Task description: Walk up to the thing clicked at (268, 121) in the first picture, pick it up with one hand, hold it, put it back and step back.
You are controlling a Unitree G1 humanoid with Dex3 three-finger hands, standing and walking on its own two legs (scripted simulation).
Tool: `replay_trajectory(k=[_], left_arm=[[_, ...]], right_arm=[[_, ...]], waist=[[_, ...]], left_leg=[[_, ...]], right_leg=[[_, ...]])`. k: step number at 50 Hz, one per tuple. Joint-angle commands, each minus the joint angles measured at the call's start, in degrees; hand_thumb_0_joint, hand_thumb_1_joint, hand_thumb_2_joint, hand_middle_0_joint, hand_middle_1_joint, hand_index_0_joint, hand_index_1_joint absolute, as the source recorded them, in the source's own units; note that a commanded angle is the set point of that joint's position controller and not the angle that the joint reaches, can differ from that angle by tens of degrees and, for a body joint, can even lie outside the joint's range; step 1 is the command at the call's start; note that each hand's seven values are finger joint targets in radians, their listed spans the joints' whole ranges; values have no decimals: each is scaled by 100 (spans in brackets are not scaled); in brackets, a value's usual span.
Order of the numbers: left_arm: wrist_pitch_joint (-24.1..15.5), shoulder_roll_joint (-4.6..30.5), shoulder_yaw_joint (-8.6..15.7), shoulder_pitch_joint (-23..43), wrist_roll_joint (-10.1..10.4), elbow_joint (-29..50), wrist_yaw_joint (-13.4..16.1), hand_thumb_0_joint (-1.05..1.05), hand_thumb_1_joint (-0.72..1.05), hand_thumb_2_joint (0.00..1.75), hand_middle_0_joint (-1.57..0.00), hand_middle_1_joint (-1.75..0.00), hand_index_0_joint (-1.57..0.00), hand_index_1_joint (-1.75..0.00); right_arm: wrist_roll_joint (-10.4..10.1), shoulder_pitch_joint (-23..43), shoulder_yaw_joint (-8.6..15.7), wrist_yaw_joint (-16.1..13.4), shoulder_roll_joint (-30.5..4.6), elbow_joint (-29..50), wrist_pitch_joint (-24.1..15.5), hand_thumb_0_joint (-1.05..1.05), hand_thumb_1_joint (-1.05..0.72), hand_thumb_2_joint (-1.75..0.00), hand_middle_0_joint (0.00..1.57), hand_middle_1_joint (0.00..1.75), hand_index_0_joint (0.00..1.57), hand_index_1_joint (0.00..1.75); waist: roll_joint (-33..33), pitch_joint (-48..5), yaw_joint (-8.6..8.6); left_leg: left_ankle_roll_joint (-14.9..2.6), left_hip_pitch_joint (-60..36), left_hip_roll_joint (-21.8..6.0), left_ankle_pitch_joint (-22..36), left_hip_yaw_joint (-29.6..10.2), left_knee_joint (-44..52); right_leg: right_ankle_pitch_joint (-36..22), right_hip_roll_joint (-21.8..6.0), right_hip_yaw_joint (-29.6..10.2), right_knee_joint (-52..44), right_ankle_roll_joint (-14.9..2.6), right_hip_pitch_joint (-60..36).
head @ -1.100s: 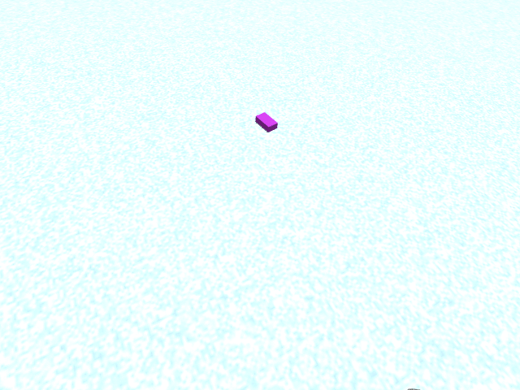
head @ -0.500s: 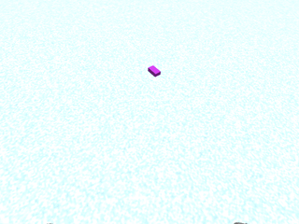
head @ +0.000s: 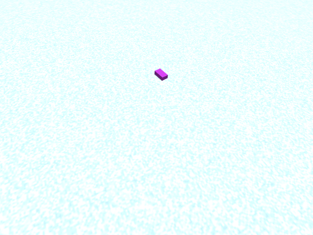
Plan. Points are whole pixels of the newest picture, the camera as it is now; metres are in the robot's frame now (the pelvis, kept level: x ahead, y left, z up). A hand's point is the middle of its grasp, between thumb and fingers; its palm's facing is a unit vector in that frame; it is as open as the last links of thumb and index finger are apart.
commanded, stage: stand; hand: left
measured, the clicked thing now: (161, 74) +1.63 -0.09 -0.76
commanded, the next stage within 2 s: walk up in 0.02 s
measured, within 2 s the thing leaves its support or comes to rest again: neither
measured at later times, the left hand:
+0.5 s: hand (84, 193) +0.24 +0.21 -0.13, palm faces -0.24 -0.85 -0.47, open 7.4 cm
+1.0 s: hand (113, 105) +0.62 +0.18 -0.14, palm faces -0.53 -0.71 -0.47, open 7.4 cm
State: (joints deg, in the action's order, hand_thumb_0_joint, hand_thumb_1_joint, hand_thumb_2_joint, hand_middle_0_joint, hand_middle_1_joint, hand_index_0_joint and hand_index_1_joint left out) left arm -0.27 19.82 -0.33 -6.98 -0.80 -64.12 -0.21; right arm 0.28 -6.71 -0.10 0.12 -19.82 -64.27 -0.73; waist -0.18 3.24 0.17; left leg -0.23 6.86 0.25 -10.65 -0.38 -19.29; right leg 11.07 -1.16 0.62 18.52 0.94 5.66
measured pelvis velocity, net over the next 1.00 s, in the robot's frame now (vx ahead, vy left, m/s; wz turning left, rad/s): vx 0.38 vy -0.02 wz -0.54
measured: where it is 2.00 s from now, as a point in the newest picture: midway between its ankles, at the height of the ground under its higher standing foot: (148, 140)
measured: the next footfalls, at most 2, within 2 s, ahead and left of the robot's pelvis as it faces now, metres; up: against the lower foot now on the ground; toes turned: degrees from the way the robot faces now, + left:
right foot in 0.32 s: +0.12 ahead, -0.19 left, +0.00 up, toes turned -21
left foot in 0.76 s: +0.49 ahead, +0.05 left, +0.00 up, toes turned -21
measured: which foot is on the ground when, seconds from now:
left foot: down 0.00-0.32, up 0.34-0.74, down 0.76-1.00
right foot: down 0.00-0.10, up 0.12-0.30, down 0.32-0.78, up 0.80-1.00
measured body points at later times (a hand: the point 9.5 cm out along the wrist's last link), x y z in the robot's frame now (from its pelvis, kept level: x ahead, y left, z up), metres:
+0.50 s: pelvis +0.11 -0.05 -0.02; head +0.10 -0.09 +0.43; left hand +0.25 +0.26 -0.10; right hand +0.13 -0.40 -0.14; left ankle +0.17 +0.07 -0.69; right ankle +0.09 -0.17 -0.75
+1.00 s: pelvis +0.38 -0.02 -0.02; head +0.40 -0.04 +0.43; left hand +0.65 +0.22 -0.11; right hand +0.26 -0.33 -0.13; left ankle +0.45 +0.06 -0.75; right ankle +0.37 -0.15 -0.71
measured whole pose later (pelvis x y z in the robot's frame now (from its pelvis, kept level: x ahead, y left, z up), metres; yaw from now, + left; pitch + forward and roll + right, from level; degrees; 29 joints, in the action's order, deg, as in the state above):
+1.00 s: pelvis +0.38 -0.02 -0.02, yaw -31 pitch -1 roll +1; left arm -4.8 26.7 2.4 -14.0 0.9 -51.9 0.4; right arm 2.4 -16.3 5.3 5.7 -23.6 -44.9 -1.0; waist 0.0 4.7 -4.9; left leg -2.4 16.2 -3.1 -16.0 9.4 -33.1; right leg 21.9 -3.6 4.1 53.8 -1.6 30.1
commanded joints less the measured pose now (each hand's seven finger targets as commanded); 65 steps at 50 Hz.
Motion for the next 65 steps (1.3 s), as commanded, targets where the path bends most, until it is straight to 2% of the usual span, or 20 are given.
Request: replay_trajectory(k=[1, 3, 5, 6, 10, 15, 16, 18, 25, 33, 37, 38, 39, 40, 43, 49, 54, 56, 57, 65], left_arm=[[-186, 1930, 714, -340, -51, 816, -107, 0, 90, 90, -20, -30, -20, -30], [-195, 1689, 709, 615, -109, 1120, -227, 0, 90, 90, -20, -30, -20, -30], [-246, 1276, 625, 1326, -81, 1503, -248, 0, 90, 90, -20, -30, -20, -30], [-275, 1501, 646, 975, -112, 1503, -242, 0, 90, 90, -20, -30, -20, -30], [-218, 1431, 670, 15, 48, 1355, -497, 0, 90, 90, -20, -30, -20, -30], [-335, 1606, 862, -1644, 6, 906, -312, 0, 90, 90, -20, -30, -20, -30], [-381, 2091, 1042, -2460, -24, 783, -171, 0, 90, 90, -20, -30, -20, -30], [-405, 2693, 1031, -2039, 46, 1204, -21, 0, 90, 90, -20, -30, -20, -30], [-666, 2117, 804, -799, 102, 1748, 120, 0, 90, 90, -20, -30, -20, -30], [-767, 2370, 889, -1186, 37, 1793, 153, 0, 90, 90, -20, -30, -20, -30], [-665, 2130, 752, -1010, 8, 1872, 230, 0, 90, 90, -20, -30, -20, -30], [-647, 1561, 565, -1378, 39, 1852, 239, 0, 90, 90, -20, -30, -20, -30], [-644, 1309, 448, -1613, 204, 1899, 290, 0, 90, 90, -20, -30, -20, -30], [-658, 1624, 459, -1526, 177, 1759, 355, 0, 90, 90, -20, -30, -20, -30], [-667, 1885, 591, -1406, 236, 1382, 194, 0, 90, 90, -20, -30, -20, -30], [-588, 1638, 602, -1030, 178, 1538, 100, 0, 90, 90, -20, -30, -20, -30], [-625, 1917, 878, -2138, 70, 1224, 228, 0, 90, 90, -20, -30, -20, -30], [-694, 2589, 1034, -2417, 2, 1490, 403, 0, 90, 90, -20, -30, -20, -30], [-652, 2629, 973, -1977, 103, 1666, 433, 0, 90, 90, -20, -30, -20, -30], [-777, 2417, 941, -1335, 19, 1943, 422, 0, 90, 90, -20, -30, -20, -30]], right_arm=[[211, 300, 780, 131, -2051, 1094, -258, 0, -90, -90, 20, 30, 20, 30], [194, -150, 835, 262, -1825, 1134, -211, 0, -90, -90, 20, 30, 20, 30], [153, -810, 945, 282, -1953, 1203, -230, 0, -90, -90, 20, 30, 20, 30], [149, -520, 989, 283, -2017, 1483, -273, 0, -90, -90, 20, 30, 20, 30], [180, 237, 975, 371, -2022, 1867, -304, 0, -90, -90, 20, 30, 20, 30], [248, 566, 848, 473, -1546, 2178, -172, 0, -90, -90, 20, 30, 20, 30], [251, 449, 701, 508, -1218, 2293, -157, 0, -90, -90, 20, 30, 20, 30], [190, 683, 703, 556, -1521, 2586, -170, 0, -90, -90, 20, 30, 20, 30], [172, -340, 836, 679, -1730, 2078, 64, 0, -90, -90, 20, 30, 20, 30], [235, 368, 874, 822, -1574, 2549, -33, 0, -90, -90, 20, 30, 20, 30], [263, -1264, 1118, 695, -1870, 2115, -93, 0, -90, -90, 20, 30, 20, 30], [352, -2003, 1276, 587, -2254, 1964, -155, 0, -90, -90, 20, 30, 20, 30], [249, -1746, 1298, 504, -2628, 2137, -219, 0, -90, -90, 20, 30, 20, 30], [83, -1217, 1354, 491, -2727, 2196, -188, 0, -90, -90, 20, 30, 20, 30], [117, -670, 1106, 455, -1944, 2396, -192, 0, -90, -90, 20, 30, 20, 30], [279, -779, 961, 486, -1859, 2511, -188, 0, -90, -90, 20, 30, 20, 30], [255, -180, 769, 554, -1498, 2827, -63, 0, -90, -90, 20, 30, 20, 30], [265, -894, 599, 522, -1099, 2811, 12, 0, -90, -90, 20, 30, 20, 30], [287, -832, 800, 476, -1721, 2739, 126, 0, -90, -90, 20, 30, 20, 30], [297, -768, 921, 577, -1721, 2468, 201, 0, -90, -90, 20, 30, 20, 30]], waist=[[431, -769, -63], [356, 20, -567], [1386, 139, -1078], [887, -48, -839], [885, -90, -78], [-334, -483, 708], [-1789, -680, 1114], [-944, -322, 752], [-503, 299, -153], [-421, 158, -40], [279, -730, -956], [1668, -1044, -1229], [2575, -888, -955], [1961, -898, -666], [1219, -431, -375], [1178, -241, -391], [-156, -721, 495], [-1390, -820, 407], [-529, -613, 305], [-633, -149, -107]], left_leg=[[-372, -692, -548, -2249, -87, -736], [-688, -1066, -899, -3270, -616, -298], [-1297, -1649, -2448, -3144, -2052, 1160], [-1463, -1449, -2851, -2776, -2193, 1192], [-1062, -70, -2177, -2291, -538, 1015], [-655, 1944, -928, -1763, 1189, -1905], [-428, 2991, -399, -2279, 1258, -3983], [23, 4055, -346, -2261, -484, -5292], [204, 2940, -952, -257, -562, -3954], [95, 2095, -825, 361, -97, -2065], [-234, -566, -356, -260, 230, -1425], [-462, -1388, -1082, -1709, -979, -699], [-829, -1541, -2303, -2237, -3361, 505], [-1311, -841, -2488, -2857, -3796, 708], [-1120, 227, -1780, -1706, -1573, 204], [-1545, 544, -1860, -377, -584, 213], [-797, 2426, -1053, -545, 658, -1851], [-150, 3860, -223, -2063, 292, -4520], [-24, 3914, -447, -1965, -449, -4909], [91, 2916, -925, -961, -406, -4036]], right_leg=[[1477, -581, -1261, 215, -514, 852], [2328, -518, -1192, 464, -356, 3026], [1707, -46, -34, 2929, -244, 4449], [1798, -472, -109, 3343, -249, 4182], [1186, -795, -73, 2746, -159, 2300], [323, 40, 905, 1514, -229, -913], [1648, -390, -336, 707, -547, -1800], [3726, -2489, -4876, -1148, -1740, -803], [1886, -1211, -1762, -850, -1120, 760], [292, -1006, -978, -73, -1015, 902], [-967, -707, -593, 2576, -704, 1767], [14, -117, -216, 4543, -424, 2671], [1983, 646, 16, 5379, -405, 3969], [1745, 58, -513, 5937, -572, 3778], [954, -472, -349, 4933, -453, 3125], [961, -461, 257, 2914, -262, 2415], [-272, -78, 428, 1484, -436, -845], [1717, -2222, -3420, -133, -1050, -1417], [2356, -2559, -4195, -251, -1571, -814], [269, -1479, -1487, 509, -1417, 1174]])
